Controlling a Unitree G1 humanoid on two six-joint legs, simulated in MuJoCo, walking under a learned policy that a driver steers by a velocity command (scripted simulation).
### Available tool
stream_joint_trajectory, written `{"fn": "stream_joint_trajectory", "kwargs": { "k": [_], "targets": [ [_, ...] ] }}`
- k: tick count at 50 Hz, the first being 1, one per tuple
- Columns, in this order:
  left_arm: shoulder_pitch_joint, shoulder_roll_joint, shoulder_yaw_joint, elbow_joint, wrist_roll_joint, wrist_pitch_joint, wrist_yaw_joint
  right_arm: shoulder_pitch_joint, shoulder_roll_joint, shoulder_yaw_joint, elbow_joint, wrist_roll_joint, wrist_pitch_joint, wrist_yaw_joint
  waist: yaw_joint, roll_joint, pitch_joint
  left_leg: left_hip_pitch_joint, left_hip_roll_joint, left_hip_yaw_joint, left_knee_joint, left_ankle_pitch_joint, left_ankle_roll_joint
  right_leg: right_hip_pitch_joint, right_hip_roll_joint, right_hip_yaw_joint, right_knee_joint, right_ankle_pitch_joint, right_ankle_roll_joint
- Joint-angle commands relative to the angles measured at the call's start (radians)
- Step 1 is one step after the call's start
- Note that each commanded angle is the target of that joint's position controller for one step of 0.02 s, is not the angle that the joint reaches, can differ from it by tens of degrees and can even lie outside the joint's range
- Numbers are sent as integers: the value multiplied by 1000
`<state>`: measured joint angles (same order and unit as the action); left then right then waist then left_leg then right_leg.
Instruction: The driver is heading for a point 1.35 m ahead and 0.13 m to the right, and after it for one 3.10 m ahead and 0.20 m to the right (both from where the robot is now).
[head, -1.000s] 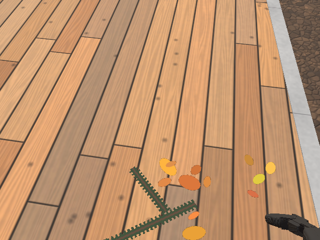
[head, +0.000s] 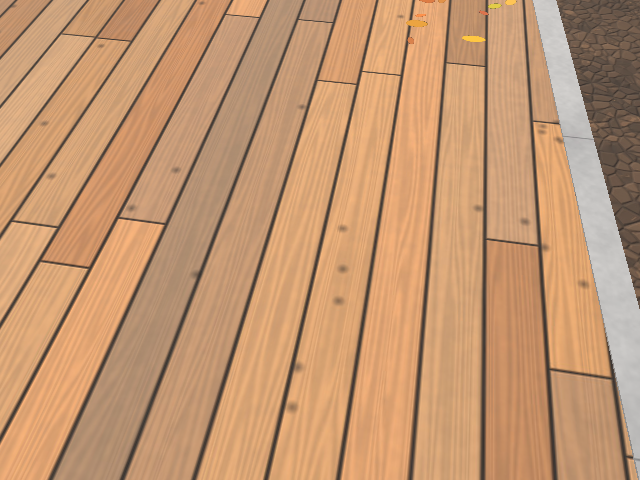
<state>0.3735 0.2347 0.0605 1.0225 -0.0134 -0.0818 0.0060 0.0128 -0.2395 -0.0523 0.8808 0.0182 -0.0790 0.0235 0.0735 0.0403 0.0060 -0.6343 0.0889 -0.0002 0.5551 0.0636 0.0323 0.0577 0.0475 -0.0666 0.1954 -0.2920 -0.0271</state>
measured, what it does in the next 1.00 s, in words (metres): walks ahead: left foot, then right foot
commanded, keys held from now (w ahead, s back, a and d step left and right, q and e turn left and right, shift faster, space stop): w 1.00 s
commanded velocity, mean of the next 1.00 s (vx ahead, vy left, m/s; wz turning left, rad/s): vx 0.50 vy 0.00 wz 0.00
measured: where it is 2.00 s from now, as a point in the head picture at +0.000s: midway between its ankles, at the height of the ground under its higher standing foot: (358, 209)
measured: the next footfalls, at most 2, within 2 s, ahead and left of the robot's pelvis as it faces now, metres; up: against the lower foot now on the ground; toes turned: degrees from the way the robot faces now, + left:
left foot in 0.08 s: +0.24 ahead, +0.13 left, +0.00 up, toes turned +3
right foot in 0.64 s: +0.56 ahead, -0.10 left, +0.00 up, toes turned -3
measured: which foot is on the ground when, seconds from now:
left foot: up 0.00-0.06, down 0.08-0.66, up 0.68-1.00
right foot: down 0.00-0.08, up 0.10-0.62, down 0.64-1.00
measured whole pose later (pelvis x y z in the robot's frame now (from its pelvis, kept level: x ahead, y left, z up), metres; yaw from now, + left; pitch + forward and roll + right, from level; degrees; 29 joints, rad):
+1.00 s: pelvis +0.58 -0.01 +0.01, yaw +0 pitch +1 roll -1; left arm 0.34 0.23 0.06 1.00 0.00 -0.09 0.00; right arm 0.08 -0.26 -0.07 0.91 0.01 -0.07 0.00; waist 0.06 0.04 0.00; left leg -0.69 0.14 -0.04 0.71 0.04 0.01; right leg -0.04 0.06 -0.06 0.21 -0.20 -0.06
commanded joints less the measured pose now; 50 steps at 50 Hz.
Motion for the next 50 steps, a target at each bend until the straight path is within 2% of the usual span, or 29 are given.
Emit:
{"fn": "stream_joint_trajectory", "kwargs": {
  "k": [1, 2, 3, 4, 5, 6, 7, 8, 9, 11, 13, 15, 18, 21, 27, 29, 30, 31, 32, 33, 34, 35, 36, 37, 38, 40, 42, 45, 50],
  "targets": [
    [27, 175, 40, -17, -5, 9, 10, -88, -90, -16, -85, 4, -22, 16, -36, -111, 67, -5, -15, 3, -45, -83, 33, 33, -321, 117, 23, 454, -140],
    [8, 185, 43, -22, -5, 14, 12, -40, -111, -25, -75, 4, -24, 17, -67, -128, 33, 81, -42, 25, -48, -122, 48, 42, -317, 109, 81, 600, -128],
    [-15, 184, 43, -27, -6, 20, 12, 68, -141, -43, -45, 1, -25, 15, -129, -132, -33, 236, -78, 58, -62, -128, 69, 28, -287, 81, 208, 759, -109],
    [-20, 157, 31, -36, 0, 24, 12, 247, -192, -68, 10, -3, -23, 8, -201, -109, -145, 499, -67, 40, -38, -106, 102, -76, -231, 42, 423, 749, -78],
    [66, 79, 6, -56, 15, 15, 7, 398, -281, -90, 39, -23, -21, 0, -194, 57, -305, 896, 177, -306, -25, -158, 220, -426, -120, 0, 803, 409, -22],
    [118, 9, -18, -45, 13, -11, -3, 436, -275, -82, 53, -12, -17, 5, -172, 239, -412, 1060, 309, -704, -199, -326, 310, -676, 20, 108, 1043, -285, 6],
    [19, 116, 10, -60, -18, -31, -9, 396, -199, -59, 48, -2, -20, 5, -190, 159, -317, 999, 272, -659, -240, -426, 261, -791, -39, 192, 1143, -282, -16],
    [-71, 148, 17, -91, -33, -42, -8, 301, -167, -48, 27, -1, -23, 1, -172, 110, -182, 849, 246, -516, -262, -374, 222, -836, -94, 156, 1133, -185, -32],
    [-117, 148, 20, -97, -24, -44, 0, 225, -140, -39, 12, -13, -25, 2, -142, 29, -110, 692, 213, -411, -292, -283, 205, -794, -141, 134, 1083, -89, -35],
    [-92, 115, 28, -89, -9, -20, 7, 165, -89, -24, 11, -33, -31, 8, -74, 41, -58, 503, 156, -282, -352, -178, 187, -671, -194, 141, 993, 1, -35],
    [-74, 77, 26, -85, -8, 1, 9, 185, -99, -26, 25, -26, -35, 5, -55, 43, -37, 446, 140, -220, -400, -146, 199, -648, -207, 131, 927, 26, -25],
    [-136, 84, 29, -109, 1, 9, 12, 219, -133, -33, 40, -25, -37, -8, -60, 21, -2, 445, 140, -182, -430, -94, 208, -711, -214, 125, 837, 109, -3],
    [-236, 78, 29, -143, 10, 6, 7, 268, -143, -33, 57, -20, -29, -25, -82, 9, 20, 483, 119, -120, -440, -30, 188, -766, -205, 114, 660, 277, 19],
    [-339, 58, 18, -170, 4, -2, -5, 312, -146, -31, 71, -13, -24, -32, -114, 15, 41, 492, 88, -57, -448, -32, 162, -722, -169, 76, 486, 406, 20],
    [-486, 65, 4, -231, -7, -14, -39, 409, -162, -40, 123, -4, 2, -37, -152, 16, 88, 690, 161, -62, -373, 14, 156, -760, -135, 66, 333, 330, -10],
    [-454, 91, 11, -233, -9, -20, -47, 394, -175, -47, 124, -2, 12, -41, -118, 35, 64, 737, 182, -63, -313, 145, 138, -695, -114, 54, 307, 253, -37],
    [-395, 116, 22, -220, -7, -22, -47, 371, -185, -50, 118, -1, 16, -42, -80, 54, 23, 740, 175, -52, -247, 308, 125, -594, -83, 29, 302, 220, -54],
    [-267, 149, 41, -182, -3, -23, -44, 345, -180, -48, 112, 1, 21, -42, -9, 53, -52, 714, 137, -18, -103, 453, 104, -412, -48, 0, 282, 235, -79],
    [-80, 206, 66, -129, 4, -22, -36, 340, -151, -35, 97, -6, 22, -42, 61, 21, -179, 570, 84, 18, 128, 376, 73, -118, -103, 61, 323, 268, -123],
    [65, 302, 90, -99, 19, -16, -30, 450, -52, -5, 82, -16, 6, -32, 41, -181, -345, 158, -63, 64, 533, -16, -1, 306, -366, 481, 305, 146, -273],
    [79, 249, 69, -92, 5, -10, -30, 439, -44, 3, 94, -11, -20, -25, 44, -283, -417, -15, -148, -61, 728, -624, -10, 382, -450, 793, 134, 47, -320],
    [4, 193, 49, -102, -2, -11, -29, 351, -133, -23, 68, 19, -39, -18, 42, -231, -289, -118, -81, -115, 810, -602, 13, 282, -415, 685, 112, -25, -269],
    [-85, 159, 38, -127, 2, -12, -26, 272, -147, -24, 45, 31, -47, -20, 21, -168, -175, -132, -26, -81, 789, -516, 27, 127, -380, 544, 91, 14, -235],
    [-151, 131, 29, -135, 14, -15, -29, 234, -139, -28, 39, 21, -46, -26, -11, -101, -91, -96, 16, -61, 719, -436, 27, -35, -344, 444, 50, 83, -220],
    [-190, 100, 19, -139, 24, -22, -32, 244, -132, -37, 44, 9, -33, -33, -51, -108, -57, -28, 50, -70, 654, -385, 29, -140, -308, 372, 18, 136, -200],
    [-195, 94, 17, -129, 23, -26, -36, 286, -84, -33, 56, 3, -6, -36, -87, -124, -36, 47, 67, -67, 589, -350, 21, -240, -282, 303, -36, 170, -203],
    [-163, 128, 24, -113, 20, -30, -26, 251, -78, -34, 41, -3, 6, -40, -93, -110, -5, 10, 76, -58, 511, -285, 0, -264, -277, 255, -72, 224, -216],
    [-113, 150, 28, -95, 17, -26, -8, 146, -80, -36, 5, -15, 5, -37, -71, -90, 21, -62, 74, -51, 332, -116, -26, -228, -263, 196, -88, 291, -204],
    [-27, 160, 29, -64, 3, -18, 2, -24, -53, -19, -39, -4, -4, -18, -16, -94, 55, -4, 19, 2, 68, 57, -29, -184, -233, 113, -90, 284, -168]
  ]
}}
